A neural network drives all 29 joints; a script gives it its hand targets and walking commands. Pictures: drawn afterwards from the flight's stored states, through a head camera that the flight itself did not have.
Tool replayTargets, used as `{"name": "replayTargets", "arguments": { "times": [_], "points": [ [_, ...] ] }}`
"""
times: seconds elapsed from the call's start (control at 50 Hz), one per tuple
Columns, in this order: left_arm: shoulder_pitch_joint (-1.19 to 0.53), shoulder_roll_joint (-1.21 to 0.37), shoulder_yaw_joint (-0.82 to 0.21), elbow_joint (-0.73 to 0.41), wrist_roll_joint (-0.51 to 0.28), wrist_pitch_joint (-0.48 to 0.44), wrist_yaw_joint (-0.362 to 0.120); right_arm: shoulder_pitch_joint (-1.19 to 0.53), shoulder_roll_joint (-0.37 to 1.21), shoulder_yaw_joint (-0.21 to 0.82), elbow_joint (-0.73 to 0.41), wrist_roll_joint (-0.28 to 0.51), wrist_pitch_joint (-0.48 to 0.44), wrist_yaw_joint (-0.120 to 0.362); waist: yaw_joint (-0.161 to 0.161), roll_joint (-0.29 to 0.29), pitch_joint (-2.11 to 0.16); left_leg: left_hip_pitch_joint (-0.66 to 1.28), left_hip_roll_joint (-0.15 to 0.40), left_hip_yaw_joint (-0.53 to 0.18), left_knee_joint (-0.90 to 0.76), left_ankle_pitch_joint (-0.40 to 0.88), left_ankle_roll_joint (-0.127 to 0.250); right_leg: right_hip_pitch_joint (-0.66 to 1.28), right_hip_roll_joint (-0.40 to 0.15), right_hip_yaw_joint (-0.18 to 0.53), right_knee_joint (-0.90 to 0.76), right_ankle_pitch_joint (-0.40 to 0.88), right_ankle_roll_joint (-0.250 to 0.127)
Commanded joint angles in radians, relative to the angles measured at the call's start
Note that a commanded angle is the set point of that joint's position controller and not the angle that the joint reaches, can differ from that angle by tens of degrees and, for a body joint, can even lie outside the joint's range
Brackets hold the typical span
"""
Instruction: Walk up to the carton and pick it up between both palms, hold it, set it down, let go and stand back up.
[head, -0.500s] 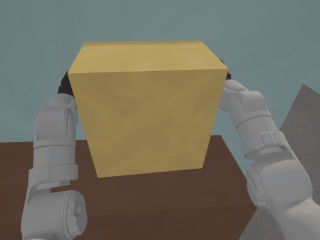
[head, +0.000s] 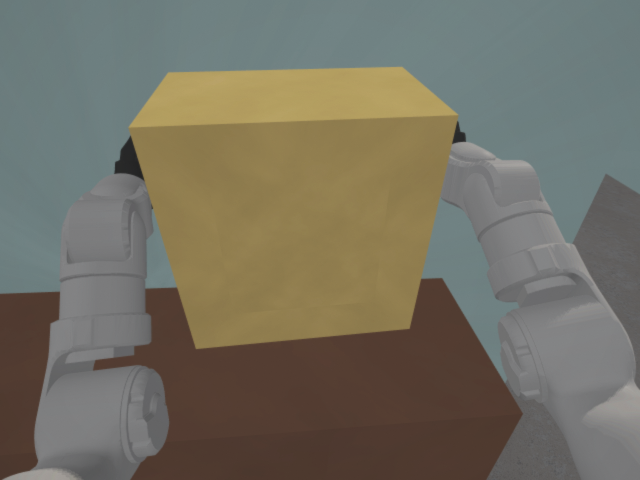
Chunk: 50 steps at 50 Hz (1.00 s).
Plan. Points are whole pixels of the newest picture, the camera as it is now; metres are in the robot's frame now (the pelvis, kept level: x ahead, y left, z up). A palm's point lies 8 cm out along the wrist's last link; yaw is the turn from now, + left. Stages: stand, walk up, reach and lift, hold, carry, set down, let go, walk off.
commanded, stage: reach and lift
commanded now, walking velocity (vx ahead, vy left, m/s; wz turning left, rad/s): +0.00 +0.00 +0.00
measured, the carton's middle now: (297, 209) +0.37 +0.00 +0.26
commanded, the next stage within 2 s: hold in 0.04 s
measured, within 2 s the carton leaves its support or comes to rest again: neither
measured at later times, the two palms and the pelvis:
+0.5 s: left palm (132, 170) +0.36 +0.18 +0.31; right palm (458, 139) +0.37 -0.18 +0.34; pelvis +0.00 +0.00 +0.00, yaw +0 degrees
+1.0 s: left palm (132, 169) +0.36 +0.18 +0.31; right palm (456, 138) +0.37 -0.18 +0.34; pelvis +0.00 +0.00 +0.00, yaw +0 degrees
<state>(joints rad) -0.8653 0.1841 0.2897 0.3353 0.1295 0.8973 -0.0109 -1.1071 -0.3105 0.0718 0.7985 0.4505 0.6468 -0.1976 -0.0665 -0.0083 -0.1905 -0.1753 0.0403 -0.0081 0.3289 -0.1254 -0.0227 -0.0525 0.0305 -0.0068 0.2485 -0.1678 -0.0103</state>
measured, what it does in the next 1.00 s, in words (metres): stands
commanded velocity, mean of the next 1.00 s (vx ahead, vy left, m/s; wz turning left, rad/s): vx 0.00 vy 0.00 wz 0.00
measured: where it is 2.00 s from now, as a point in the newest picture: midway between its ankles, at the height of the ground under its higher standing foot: outside the picture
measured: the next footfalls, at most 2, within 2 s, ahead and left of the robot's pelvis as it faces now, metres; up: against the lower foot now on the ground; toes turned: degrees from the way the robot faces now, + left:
none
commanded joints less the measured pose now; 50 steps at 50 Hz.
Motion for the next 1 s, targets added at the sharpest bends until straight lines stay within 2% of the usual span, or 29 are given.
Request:
{"name": "replayTargets", "arguments": {
  "times": [0.0,0.24,0.42,0.66,0.74,0.98],
  "points": [
    [-0.837,-0.464,-0.318,-0.191,-0.21,-0.092,-0.162,-0.704,0.589,0.145,-0.314,0.178,-0.009,0.17,0.002,0.044,-0.342,0.24,-0.057,-0.01,0.014,0.211,-0.004,-0.033,0.037,0.026,-0.028,0.209,0.05],
    [-0.889,-0.454,-0.296,-0.133,-0.219,-0.076,-0.167,-0.746,0.569,0.116,-0.237,0.194,0.018,0.176,0.006,0.044,-0.329,0.212,-0.048,-0.016,0.009,0.194,-0.001,-0.047,0.036,0.037,-0.033,0.177,0.041],
    [-0.919,-0.444,-0.276,-0.097,-0.223,-0.076,-0.171,-0.779,0.571,0.104,-0.209,0.201,0.025,0.181,0.016,0.037,-0.333,0.194,-0.048,-0.017,0.011,0.194,0.005,-0.047,0.033,0.044,-0.034,0.179,0.041],
    [-0.951,-0.453,-0.273,-0.062,-0.23,-0.086,-0.172,-0.809,0.569,0.086,-0.187,0.198,0.023,0.182,0.014,0.043,-0.341,0.182,-0.046,-0.023,0.01,0.178,0.004,-0.057,0.033,0.048,-0.037,0.155,0.036],
    [-0.953,-0.449,-0.268,-0.071,-0.233,-0.09,-0.167,-0.81,0.58,0.098,-0.193,0.206,0.021,0.182,0.021,0.033,-0.367,0.19,-0.048,-0.023,0.017,0.2,0.008,-0.047,0.034,0.049,-0.031,0.18,0.04],
    [-0.953,-0.466,-0.284,-0.091,-0.239,-0.088,-0.159,-0.803,0.572,0.096,-0.2,0.209,0.023,0.181,0.013,0.052,-0.368,0.194,-0.046,-0.027,0.02,0.218,-0.003,-0.041,0.038,0.049,-0.029,0.194,0.038]
  ]
}}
